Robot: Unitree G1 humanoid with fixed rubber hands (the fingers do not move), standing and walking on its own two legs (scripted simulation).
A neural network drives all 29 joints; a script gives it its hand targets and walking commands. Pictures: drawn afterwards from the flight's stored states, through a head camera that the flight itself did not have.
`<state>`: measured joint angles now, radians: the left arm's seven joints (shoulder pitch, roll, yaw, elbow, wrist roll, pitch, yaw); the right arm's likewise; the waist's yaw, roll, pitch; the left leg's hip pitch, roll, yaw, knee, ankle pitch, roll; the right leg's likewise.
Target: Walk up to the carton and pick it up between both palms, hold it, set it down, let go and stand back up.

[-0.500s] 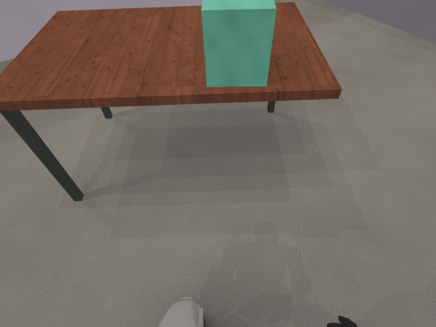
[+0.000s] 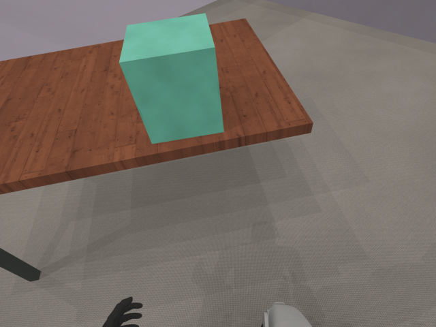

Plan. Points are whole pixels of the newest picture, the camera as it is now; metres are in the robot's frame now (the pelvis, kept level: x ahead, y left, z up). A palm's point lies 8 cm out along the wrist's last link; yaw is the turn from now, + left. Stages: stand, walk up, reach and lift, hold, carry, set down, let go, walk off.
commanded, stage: walk up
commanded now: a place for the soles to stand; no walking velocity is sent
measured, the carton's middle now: (177, 80) +0.70 +0.12 +0.08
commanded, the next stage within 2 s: none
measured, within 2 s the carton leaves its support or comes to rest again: neither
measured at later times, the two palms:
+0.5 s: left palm out of the picture +0.13 +0.22 -0.12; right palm (317, 221) +0.35 -0.20 -0.11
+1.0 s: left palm (139, 193) +0.45 +0.24 -0.09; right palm (323, 184) +0.47 -0.25 -0.13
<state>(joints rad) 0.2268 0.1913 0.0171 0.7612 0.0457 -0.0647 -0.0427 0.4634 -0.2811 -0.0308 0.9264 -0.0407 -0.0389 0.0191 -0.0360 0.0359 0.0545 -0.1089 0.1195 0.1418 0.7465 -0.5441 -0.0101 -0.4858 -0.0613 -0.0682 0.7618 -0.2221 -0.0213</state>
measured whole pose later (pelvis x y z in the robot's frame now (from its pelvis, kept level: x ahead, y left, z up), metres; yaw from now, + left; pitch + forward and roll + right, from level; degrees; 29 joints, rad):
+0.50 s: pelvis +0.23 +0.01 +0.01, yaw +8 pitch -1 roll -1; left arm 0.50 0.19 0.00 0.94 0.04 -0.05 0.00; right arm 0.25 -0.18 -0.01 0.85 -0.06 -0.04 0.03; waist 0.06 0.00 0.05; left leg -0.45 0.06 0.10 0.65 -0.20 0.04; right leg -0.03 -0.04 -0.22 0.57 -0.52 0.00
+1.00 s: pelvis +0.36 +0.00 +0.01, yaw +7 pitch -1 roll +1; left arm 0.15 0.16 0.00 0.77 0.02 -0.02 0.05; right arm 0.17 -0.28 -0.02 0.89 0.00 0.08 -0.02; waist 0.01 0.05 0.13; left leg -0.42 0.03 0.01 1.10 -0.64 -0.03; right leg -0.45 -0.06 -0.08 0.66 -0.19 -0.02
